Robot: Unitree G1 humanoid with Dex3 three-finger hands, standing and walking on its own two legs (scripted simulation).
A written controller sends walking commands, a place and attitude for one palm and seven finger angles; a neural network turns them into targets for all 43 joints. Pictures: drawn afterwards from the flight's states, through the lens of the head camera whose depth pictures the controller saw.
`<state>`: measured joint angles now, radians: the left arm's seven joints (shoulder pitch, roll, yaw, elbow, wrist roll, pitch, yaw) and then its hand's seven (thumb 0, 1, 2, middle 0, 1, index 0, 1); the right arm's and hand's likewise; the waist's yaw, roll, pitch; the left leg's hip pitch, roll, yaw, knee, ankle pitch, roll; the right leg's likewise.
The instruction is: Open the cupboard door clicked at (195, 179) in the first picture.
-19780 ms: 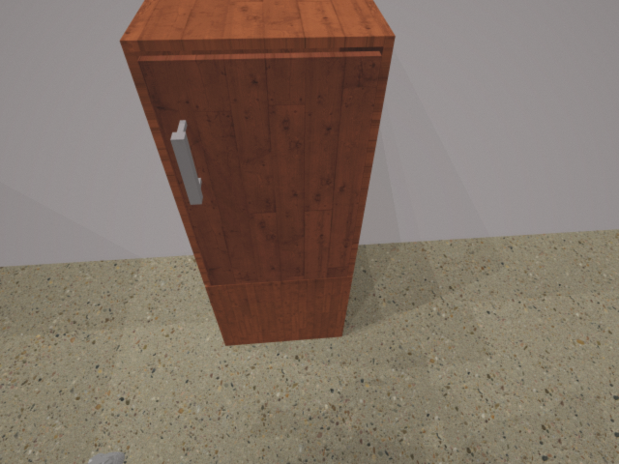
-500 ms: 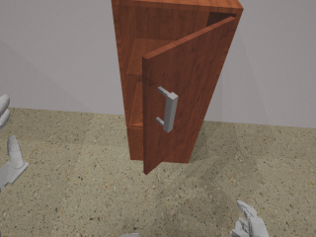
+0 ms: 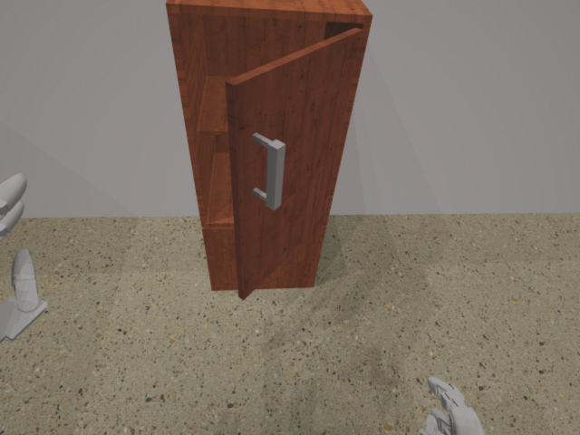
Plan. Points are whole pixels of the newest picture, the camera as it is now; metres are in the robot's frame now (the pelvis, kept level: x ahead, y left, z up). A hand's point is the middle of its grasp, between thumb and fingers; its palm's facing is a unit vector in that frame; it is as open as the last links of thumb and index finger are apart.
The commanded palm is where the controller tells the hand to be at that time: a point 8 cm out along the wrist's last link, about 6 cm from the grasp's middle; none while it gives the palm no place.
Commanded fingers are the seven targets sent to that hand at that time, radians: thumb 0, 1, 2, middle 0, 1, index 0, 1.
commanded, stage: stop stepping back and stand still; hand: left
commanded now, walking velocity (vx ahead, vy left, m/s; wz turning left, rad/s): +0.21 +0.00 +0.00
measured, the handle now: (266, 172) +0.54 +0.09 +0.07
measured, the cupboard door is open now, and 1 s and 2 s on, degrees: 46 46 46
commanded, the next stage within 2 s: let the arm hang, fingers relaxed in 0.62 s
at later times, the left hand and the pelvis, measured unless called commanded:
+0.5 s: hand out of the picture +0.13 +0.27 +0.17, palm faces +0.49 -0.76 -0.42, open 7.4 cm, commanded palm +0.07 +0.30 +0.19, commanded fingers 0.00 0.90 0.90 -0.20 -0.30 -0.20 -0.30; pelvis -0.06 -0.01 +0.00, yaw +1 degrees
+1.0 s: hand out of the picture -0.02 +0.17 -0.15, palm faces +0.03 -0.98 -0.20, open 7.4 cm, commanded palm none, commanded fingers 0.00 0.90 0.90 -0.20 -0.30 -0.20 -0.30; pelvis -0.08 -0.01 +0.01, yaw +4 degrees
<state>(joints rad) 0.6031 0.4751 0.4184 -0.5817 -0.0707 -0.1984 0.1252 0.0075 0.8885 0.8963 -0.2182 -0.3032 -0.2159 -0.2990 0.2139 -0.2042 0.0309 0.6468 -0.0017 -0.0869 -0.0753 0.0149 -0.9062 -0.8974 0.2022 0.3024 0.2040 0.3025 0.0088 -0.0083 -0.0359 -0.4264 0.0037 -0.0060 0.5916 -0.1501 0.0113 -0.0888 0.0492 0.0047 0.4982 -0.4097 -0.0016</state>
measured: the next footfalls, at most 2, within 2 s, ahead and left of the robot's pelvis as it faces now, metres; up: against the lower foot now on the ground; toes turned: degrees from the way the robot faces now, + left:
left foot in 0.34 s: +0.01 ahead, +0.11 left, +0.00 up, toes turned +1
